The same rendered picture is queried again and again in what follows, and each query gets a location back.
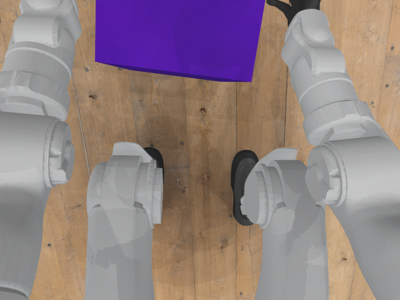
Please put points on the right robot hand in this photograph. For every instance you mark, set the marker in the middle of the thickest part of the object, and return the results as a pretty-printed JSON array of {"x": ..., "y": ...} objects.
[{"x": 296, "y": 6}]

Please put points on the right robot upper arm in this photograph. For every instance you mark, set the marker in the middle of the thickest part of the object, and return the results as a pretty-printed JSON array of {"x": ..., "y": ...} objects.
[{"x": 359, "y": 179}]

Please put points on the robot left shin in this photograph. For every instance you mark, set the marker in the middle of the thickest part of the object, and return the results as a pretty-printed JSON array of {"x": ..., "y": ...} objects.
[{"x": 95, "y": 185}]

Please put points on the left robot forearm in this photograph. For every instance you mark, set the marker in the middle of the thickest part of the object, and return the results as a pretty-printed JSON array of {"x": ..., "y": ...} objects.
[{"x": 39, "y": 60}]

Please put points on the left robot thigh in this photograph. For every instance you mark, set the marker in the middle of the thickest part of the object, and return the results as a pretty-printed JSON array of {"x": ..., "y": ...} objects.
[{"x": 120, "y": 235}]

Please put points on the left robot upper arm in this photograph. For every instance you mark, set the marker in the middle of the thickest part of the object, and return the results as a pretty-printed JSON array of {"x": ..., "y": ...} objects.
[{"x": 36, "y": 154}]

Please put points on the right robot forearm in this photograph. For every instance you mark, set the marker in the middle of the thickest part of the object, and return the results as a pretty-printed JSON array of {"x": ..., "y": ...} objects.
[{"x": 324, "y": 89}]

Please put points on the carton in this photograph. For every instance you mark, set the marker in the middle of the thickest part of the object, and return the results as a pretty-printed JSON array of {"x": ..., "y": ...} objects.
[{"x": 215, "y": 40}]

